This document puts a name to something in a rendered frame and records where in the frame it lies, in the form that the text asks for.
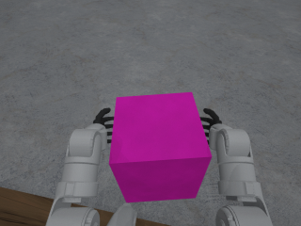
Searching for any left robot upper arm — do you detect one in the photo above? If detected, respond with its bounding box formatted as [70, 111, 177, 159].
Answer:
[47, 206, 100, 226]

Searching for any carton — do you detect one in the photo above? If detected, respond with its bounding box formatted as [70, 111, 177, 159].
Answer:
[109, 92, 212, 203]

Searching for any robot right hand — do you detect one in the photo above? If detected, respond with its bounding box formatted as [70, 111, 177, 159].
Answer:
[200, 108, 222, 144]

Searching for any robot right forearm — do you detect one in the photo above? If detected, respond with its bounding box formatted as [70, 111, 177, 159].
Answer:
[209, 123, 273, 226]

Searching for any right robot upper arm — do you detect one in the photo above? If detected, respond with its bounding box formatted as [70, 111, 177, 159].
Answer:
[215, 205, 272, 226]

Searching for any robot left hand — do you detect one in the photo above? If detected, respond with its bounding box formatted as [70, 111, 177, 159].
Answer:
[93, 107, 115, 144]

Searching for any left robot thigh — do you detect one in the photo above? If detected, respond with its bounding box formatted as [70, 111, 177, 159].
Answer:
[106, 205, 137, 226]

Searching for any robot left forearm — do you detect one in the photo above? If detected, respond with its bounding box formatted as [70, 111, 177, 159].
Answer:
[45, 123, 107, 226]

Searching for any left robot shin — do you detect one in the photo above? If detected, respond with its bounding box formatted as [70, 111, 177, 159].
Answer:
[122, 202, 132, 207]

